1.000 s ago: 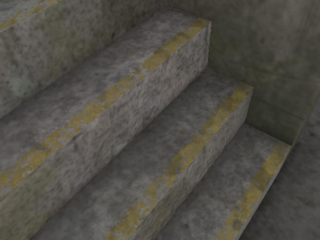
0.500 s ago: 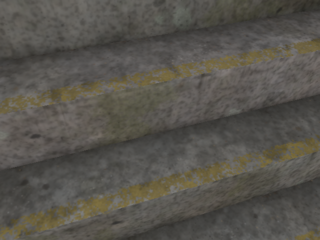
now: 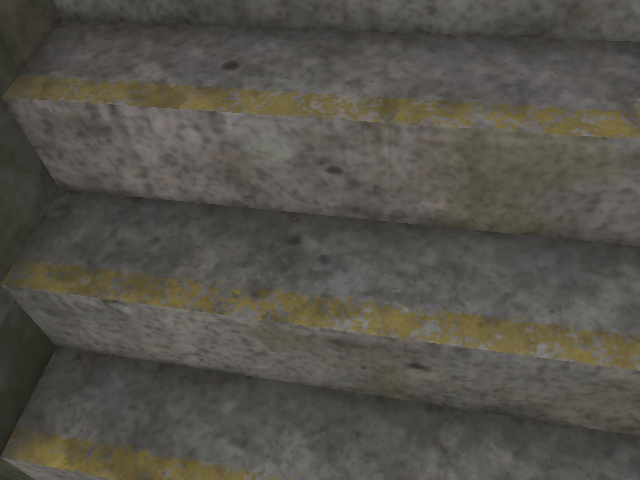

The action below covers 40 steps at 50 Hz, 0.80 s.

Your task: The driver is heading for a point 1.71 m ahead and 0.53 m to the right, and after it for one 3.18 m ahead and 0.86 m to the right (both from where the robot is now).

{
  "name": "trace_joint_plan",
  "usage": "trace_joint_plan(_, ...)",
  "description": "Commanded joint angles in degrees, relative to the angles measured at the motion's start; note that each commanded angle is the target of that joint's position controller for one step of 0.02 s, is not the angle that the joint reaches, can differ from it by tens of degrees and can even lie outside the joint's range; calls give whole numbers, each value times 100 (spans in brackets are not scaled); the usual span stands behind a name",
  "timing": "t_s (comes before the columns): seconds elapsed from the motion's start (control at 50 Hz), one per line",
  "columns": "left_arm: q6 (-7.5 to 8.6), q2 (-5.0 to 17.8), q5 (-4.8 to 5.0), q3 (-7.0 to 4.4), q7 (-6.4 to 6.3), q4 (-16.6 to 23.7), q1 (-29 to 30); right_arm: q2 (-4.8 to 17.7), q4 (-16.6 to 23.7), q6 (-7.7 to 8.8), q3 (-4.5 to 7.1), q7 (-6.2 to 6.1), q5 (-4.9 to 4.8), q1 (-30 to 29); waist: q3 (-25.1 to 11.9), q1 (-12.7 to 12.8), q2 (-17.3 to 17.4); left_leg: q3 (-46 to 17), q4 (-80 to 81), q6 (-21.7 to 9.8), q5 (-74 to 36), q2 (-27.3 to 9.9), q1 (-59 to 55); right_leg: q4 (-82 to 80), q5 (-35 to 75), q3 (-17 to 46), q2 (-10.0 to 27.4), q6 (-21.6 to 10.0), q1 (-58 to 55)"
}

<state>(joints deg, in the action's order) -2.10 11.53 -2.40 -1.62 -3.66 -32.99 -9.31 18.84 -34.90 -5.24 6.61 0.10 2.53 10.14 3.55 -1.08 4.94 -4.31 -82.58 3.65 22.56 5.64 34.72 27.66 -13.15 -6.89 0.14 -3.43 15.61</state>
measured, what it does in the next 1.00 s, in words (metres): walks backwards, turning right: left foot, then right foot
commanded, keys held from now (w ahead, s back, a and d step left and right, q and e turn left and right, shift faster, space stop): q+shift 0.02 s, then e+shift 0.98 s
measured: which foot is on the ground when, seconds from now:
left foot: up 0.00-0.22, down 0.24-0.70, up 0.72-1.00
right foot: down 0.00-0.26, up 0.28-0.68, down 0.70-1.00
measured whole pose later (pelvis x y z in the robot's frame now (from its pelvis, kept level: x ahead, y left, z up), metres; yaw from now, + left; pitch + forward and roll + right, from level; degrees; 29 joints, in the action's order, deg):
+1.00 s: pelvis -0.12 +0.02 +0.00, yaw -35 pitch +2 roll +2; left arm -3.5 19.0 -0.6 -4.7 -0.3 -37.2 -13.6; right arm 17.9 -39.4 -2.0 2.2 -1.2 1.9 9.4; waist 4.6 1.0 1.1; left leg -4.6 -52.3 2.5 18.9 1.2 28.8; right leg 27.4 -11.5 10.0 -6.4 -4.1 16.7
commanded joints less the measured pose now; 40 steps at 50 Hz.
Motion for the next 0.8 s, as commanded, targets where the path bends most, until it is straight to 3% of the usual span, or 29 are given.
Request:
trace_joint_plan(0.02,97,779,-9,-236,-33,422,132,427,282,-6,106,145,-119,105,-431,3,-1045,201,-142,116,-366,-159,106,-848,1329,623,1328,-790,-448)
trace_joint_plan(0.04,135,821,5,-252,-32,292,-229,353,330,15,61,172,-94,-82,-482,201,-1095,153,291,128,-150,-109,83,-832,1417,762,1395,-895,-680)
trace_joint_plan(0.08,227,940,-20,-292,-10,84,-635,89,394,7,-47,161,-41,-197,-626,327,-1293,31,1219,74,601,9,-84,-811,1486,1019,1584,-1037,-1088)
trace_joint_plan(0.14,281,900,-33,-273,86,-58,-521,-107,341,46,-188,83,-101,1,-789,218,-1702,56,3320,-248,1358,-39,-1131,-1017,910,1062,1578,-923,-976)
trace_joint_plan(0.18,198,830,-55,-260,186,-244,-601,-101,172,71,-245,-8,-132,191,-749,227,-2048,564,4838,-450,1169,-98,-2018,-1085,977,1140,1354,-791,-808)
trace_joint_plan(0.22,73,1030,92,-331,221,-468,-879,-119,-107,174,-260,-100,-66,721,-509,-42,-1562,835,6660,-594,-657,-28,-2962,-701,1534,1155,1128,-443,-261)
trace_joint_plan(0.24,66,1031,131,-365,259,-515,-1064,73,-231,260,-235,-137,3,880,-524,2,-1225,400,6936,-634,-1088,-421,-3491,-393,1480,1054,935,-183,215)
trace_joint_plan(0.26,75,621,145,-290,314,-400,-1141,304,-158,318,-245,-161,62,878,-737,44,72,-915,7013,-794,-959,-1767,-4045,664,-632,737,557,95,1124)
trace_joint_plan(0.28,71,546,135,-291,228,-142,-757,857,74,337,-117,-271,-81,335,-267,-112,1373,-1397,6966,-1607,-2010,-2980,-2317,1858,-2194,194,-215,374,1376)
trace_joint_plan(0.3,17,928,23,-397,259,-138,-492,515,70,401,-201,-330,-116,393,-64,-200,515,-932,6784,-1923,-3064,-2830,-1962,3058,-2165,779,-94,365,1170)
trace_joint_plan(0.32,-22,887,95,-438,322,-287,-601,266,20,463,-324,-360,-71,21,140,157,241,-364,6629,-1743,-3682,-2405,-2054,3466,-1769,1004,-143,269,1383)
trace_joint_plan(0.34,-51,950,103,-479,347,-491,-1002,163,91,469,-349,-371,-54,-329,74,423,203,113,6528,-1527,-4058,-2083,-2220,3801,-1430,879,-149,311,1442)
trace_joint_plan(0.38,-95,1027,29,-528,378,-708,-1252,24,143,500,-387,-414,-96,-370,-246,445,274,492,6330,-1429,-4734,-1905,-2782,4213,-1107,711,-153,474,1613)
trace_joint_plan(0.44,-170,938,109,-487,456,-554,-860,12,76,462,-379,-422,-52,-115,-379,222,275,723,6280,-1522,-4402,-1998,-3158,4054,-894,590,3,694,1792)
trace_joint_plan(0.48,-244,803,108,-423,494,-436,-655,34,8,459,-363,-456,-68,85,-344,98,306,674,6241,-1598,-4151,-2159,-3428,3537,-970,544,102,726,1872)
trace_joint_plan(0.56,-286,625,121,-318,573,-167,-390,240,-100,509,-279,-351,-27,191,-457,8,339,867,6049,-1556,-4075,-2397,-3395,2344,-1341,356,191,536,1273)
trace_joint_plan(0.6,-268,663,170,-311,603,-59,-334,322,-118,517,-246,-272,-28,138,-531,-25,420,1036,5910,-1481,-4110,-2435,-3229,1857,-1454,147,130,430,859)
trace_joint_plan(0.66,-192,766,157,-342,646,58,-378,461,-196,499,-194,-196,-120,74,-636,69,369,1263,5471,-1242,-3884,-2482,-3017,926,-1293,-27,28,242,303)
trace_joint_plan(0.68,-132,753,113,-343,629,16,-611,509,-252,470,-169,-192,-187,54,-675,298,113,1490,5024,-987,-3557,-2387,-2697,177,-613,-2,-13,147,-203)
trace_joint_plan(0.7,-44,1022,20,-422,543,-149,-1087,481,-339,470,-158,-180,-197,243,-812,537,-585,1703,4094,-597,-2570,-2053,-2031,-541,77,687,163,-38,-1041)
trace_joint_plan(0.72,25,2100,55,-667,443,-130,-1393,15,92,467,-286,-143,-115,119,-656,509,-2400,1953,2720,8,792,-1035,-2,-661,2814,3284,1891,-775,-1839)
trace_joint_plan(0.74,30,2188,108,-759,363,-190,-1789,64,309,411,-326,-185,30,-594,-832,913,-1916,694,1738,57,1846,-566,363,-758,4091,3819,2260,-1606,-1643)
trace_joint_plan(0.76,3,2007,140,-708,300,-169,-1449,90,244,387,-337,-170,-5,-490,-729,661,-1353,283,1465,29,1361,-711,397,-757,3310,3276,2010,-1612,-1496)
trace_joint_plan(0.78,-60,1806,163,-636,265,-65,-818,128,123,412,-334,-156,-73,-356,-389,357,-1085,160,1680,-32,602,-809,315,-853,2352,2833,1592,-1336,-1069)
trace_joint_plan(0.8,-105,1651,195,-570,257,33,-335,235,69,440,-304,-157,-67,-302,-242,140,-1076,156,1986,-79,91,-804,242,-918,1822,2620,1224,-1048,-859)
